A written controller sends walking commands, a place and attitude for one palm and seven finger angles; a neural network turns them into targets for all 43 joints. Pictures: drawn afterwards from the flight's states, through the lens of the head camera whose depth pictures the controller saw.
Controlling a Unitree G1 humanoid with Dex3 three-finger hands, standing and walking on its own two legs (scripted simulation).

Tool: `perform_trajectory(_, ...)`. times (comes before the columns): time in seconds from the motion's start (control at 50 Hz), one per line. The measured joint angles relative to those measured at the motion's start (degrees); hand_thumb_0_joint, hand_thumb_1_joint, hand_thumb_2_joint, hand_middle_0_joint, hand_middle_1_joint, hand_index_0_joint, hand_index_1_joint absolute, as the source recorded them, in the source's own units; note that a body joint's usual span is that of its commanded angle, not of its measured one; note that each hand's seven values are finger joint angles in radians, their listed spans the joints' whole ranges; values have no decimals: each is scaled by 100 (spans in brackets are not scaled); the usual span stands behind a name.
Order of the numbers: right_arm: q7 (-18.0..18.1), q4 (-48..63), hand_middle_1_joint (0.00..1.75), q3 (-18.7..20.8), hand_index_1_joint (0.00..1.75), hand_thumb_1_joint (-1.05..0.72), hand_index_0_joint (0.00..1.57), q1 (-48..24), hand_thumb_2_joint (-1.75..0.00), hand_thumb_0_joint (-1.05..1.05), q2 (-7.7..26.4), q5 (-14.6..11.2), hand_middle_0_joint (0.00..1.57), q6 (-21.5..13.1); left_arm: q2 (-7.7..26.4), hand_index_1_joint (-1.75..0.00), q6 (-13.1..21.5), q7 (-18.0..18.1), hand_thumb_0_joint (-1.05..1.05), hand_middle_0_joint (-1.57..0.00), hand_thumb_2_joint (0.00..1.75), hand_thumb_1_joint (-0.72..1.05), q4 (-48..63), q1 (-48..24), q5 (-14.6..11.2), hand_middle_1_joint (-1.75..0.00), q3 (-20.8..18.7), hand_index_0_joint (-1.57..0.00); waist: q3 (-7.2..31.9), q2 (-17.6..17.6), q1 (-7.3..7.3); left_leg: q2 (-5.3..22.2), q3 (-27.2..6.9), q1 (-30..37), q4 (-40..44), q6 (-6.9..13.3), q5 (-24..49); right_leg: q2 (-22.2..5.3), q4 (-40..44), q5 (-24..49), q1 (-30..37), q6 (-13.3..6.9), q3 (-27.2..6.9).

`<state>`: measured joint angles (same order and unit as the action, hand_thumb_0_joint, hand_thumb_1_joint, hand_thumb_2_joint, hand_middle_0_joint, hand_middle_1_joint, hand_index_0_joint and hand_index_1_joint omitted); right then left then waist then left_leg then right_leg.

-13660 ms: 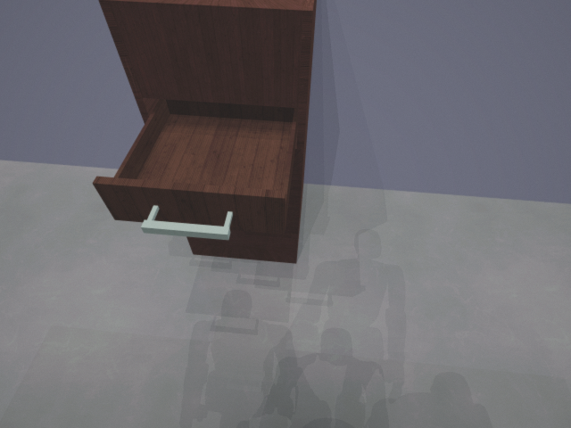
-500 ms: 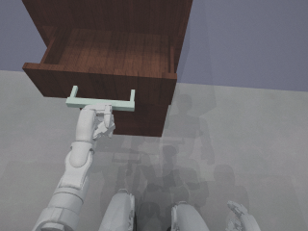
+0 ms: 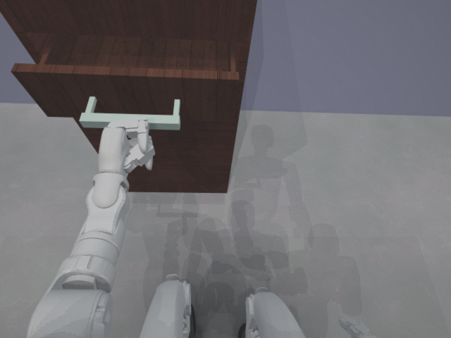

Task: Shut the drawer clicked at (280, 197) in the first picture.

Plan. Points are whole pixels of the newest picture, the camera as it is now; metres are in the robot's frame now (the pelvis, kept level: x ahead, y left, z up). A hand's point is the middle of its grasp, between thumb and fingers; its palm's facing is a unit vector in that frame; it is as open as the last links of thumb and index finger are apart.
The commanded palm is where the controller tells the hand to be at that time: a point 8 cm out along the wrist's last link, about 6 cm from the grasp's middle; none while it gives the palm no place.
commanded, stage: push the drawer shut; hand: left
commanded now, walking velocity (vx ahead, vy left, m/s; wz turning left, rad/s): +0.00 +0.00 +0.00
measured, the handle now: (133, 112) +0.51 +0.17 +0.04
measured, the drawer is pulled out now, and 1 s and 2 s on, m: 0.10 0.00 0.00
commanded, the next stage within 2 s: pull the fist back off the drawer in 1.14 s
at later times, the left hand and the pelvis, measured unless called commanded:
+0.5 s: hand (151, 122) +0.49 +0.13 +0.03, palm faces -0.02 -1.00 -0.05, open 2.9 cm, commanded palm +0.49 +0.17 +0.04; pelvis +0.00 +0.00 -0.01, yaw -1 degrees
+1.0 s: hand (154, 105) +0.53 +0.13 +0.03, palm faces -0.02 -1.00 -0.05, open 2.8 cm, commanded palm +0.55 +0.16 +0.04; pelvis -0.01 +0.01 -0.02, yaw -2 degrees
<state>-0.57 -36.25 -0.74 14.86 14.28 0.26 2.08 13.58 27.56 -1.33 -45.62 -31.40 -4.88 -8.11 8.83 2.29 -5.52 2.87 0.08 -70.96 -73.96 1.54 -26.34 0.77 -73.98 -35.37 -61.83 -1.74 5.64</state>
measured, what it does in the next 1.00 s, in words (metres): stands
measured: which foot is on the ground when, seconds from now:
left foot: down 0.00-1.00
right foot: down 0.00-1.00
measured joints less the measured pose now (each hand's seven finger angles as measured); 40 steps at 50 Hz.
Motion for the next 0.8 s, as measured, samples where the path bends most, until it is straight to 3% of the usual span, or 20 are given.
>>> perform_trajectory(0.44,-62,-75,30,-19,30,-91,20,199,-90,1,19,83,20,69,539,-160,31,-359,-4,-140,96,82,-1293,-1300,103,-160,-657,-140,-17,56,-254,93,-30,-403,-222,-1,-64,93,-161,-15,-392,-13,6)
perform_trajectory(0.8,-168,-116,30,-82,30,-90,20,400,-90,1,22,217,20,120,863,-160,16,-221,-3,-140,95,80,-2019,-2222,357,-160,-833,-140,-57,88,-485,86,-54,-786,-393,82,-50,89,-265,30,-725,59,24)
